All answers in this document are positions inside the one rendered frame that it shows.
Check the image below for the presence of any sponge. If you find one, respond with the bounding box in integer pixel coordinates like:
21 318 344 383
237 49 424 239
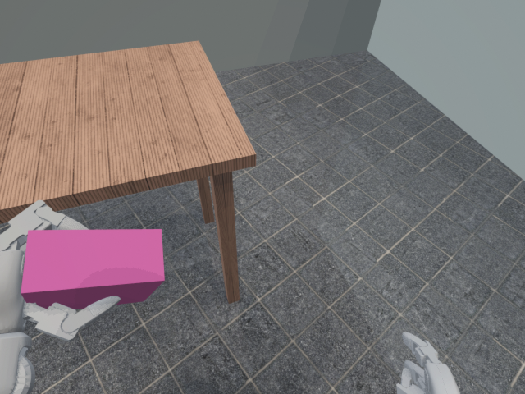
21 229 165 309

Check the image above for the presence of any robot right hand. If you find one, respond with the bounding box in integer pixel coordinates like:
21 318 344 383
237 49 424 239
396 332 460 394

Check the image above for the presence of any robot left hand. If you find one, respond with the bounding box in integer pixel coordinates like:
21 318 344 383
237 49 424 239
0 200 121 342

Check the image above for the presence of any robot left forearm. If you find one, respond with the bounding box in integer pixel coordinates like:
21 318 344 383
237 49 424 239
0 332 35 394

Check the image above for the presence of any table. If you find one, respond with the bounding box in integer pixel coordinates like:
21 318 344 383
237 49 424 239
0 41 256 304

